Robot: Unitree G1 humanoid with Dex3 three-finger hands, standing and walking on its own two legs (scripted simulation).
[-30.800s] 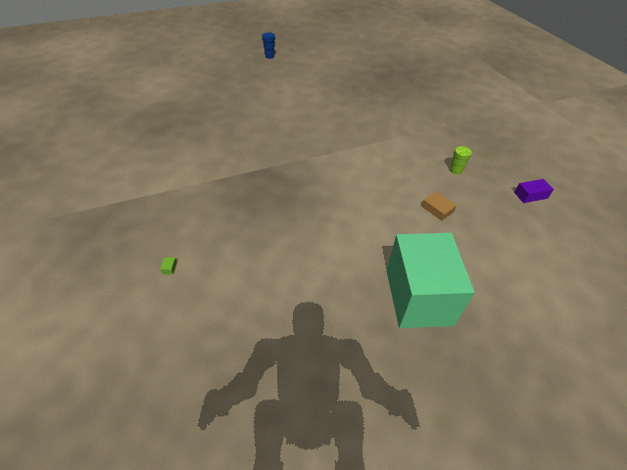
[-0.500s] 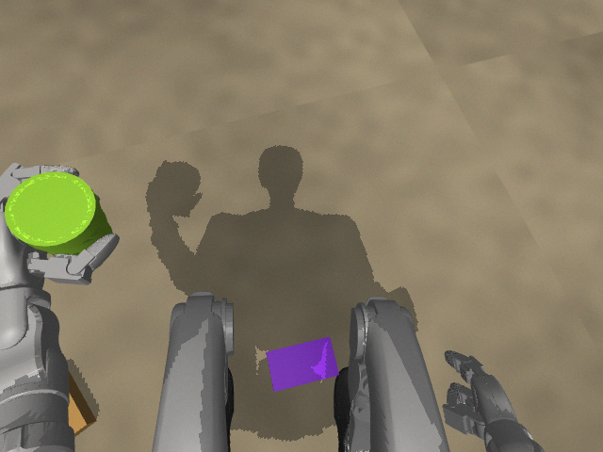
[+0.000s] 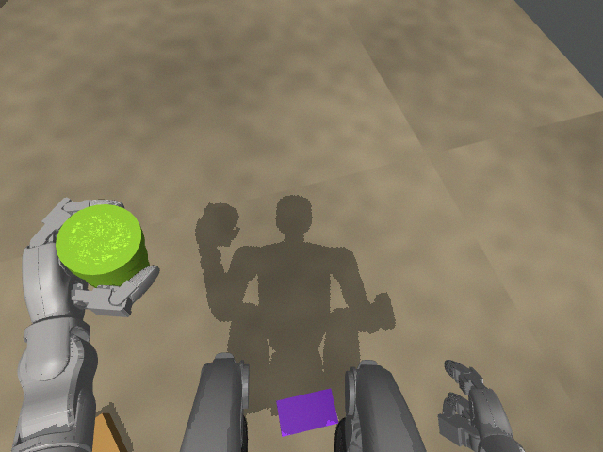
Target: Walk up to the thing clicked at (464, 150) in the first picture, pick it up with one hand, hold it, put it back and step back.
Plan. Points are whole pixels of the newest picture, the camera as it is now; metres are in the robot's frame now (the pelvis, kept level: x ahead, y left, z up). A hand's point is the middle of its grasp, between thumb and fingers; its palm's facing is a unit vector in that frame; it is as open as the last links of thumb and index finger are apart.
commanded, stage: lift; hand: left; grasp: from the side
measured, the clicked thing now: (114, 260) +0.34 +0.23 +0.02
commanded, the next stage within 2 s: hold in 1.22 s
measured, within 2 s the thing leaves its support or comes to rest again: neither
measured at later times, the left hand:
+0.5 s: hand (90, 219) +0.34 +0.21 +0.12, palm faces +0.29 -0.96 -0.05, open 10.1 cm
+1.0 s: hand (95, 183) +0.36 +0.20 +0.16, palm faces +0.30 -0.95 -0.03, open 10.1 cm
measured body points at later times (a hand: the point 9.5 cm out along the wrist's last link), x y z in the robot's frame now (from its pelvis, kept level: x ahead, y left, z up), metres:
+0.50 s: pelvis +0.02 +0.00 +0.09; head +0.11 +0.02 +0.53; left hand +0.32 +0.26 +0.13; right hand +0.17 -0.23 -0.02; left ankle +0.05 +0.14 -0.55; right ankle +0.04 -0.14 -0.55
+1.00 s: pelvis +0.03 +0.00 +0.13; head +0.10 +0.01 +0.57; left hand +0.33 +0.25 +0.17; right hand +0.18 -0.24 +0.01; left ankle +0.05 +0.14 -0.55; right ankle +0.04 -0.14 -0.55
